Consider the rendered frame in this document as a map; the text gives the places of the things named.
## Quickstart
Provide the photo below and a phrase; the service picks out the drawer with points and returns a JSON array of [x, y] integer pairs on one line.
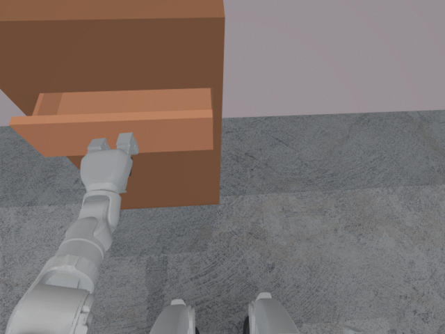
[[64, 124]]

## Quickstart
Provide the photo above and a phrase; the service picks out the cabinet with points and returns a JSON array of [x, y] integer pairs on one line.
[[68, 46]]

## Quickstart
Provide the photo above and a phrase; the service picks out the robot left forearm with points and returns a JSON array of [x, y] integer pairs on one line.
[[77, 261]]

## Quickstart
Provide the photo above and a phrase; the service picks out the left robot hand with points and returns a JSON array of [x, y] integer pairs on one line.
[[106, 168]]

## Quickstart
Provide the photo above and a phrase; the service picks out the left robot shin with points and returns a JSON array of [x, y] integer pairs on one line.
[[177, 301]]

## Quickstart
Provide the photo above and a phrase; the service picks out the left robot thigh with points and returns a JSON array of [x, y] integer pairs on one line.
[[175, 319]]

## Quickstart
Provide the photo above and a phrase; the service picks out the left robot upper arm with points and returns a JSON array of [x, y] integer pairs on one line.
[[51, 309]]

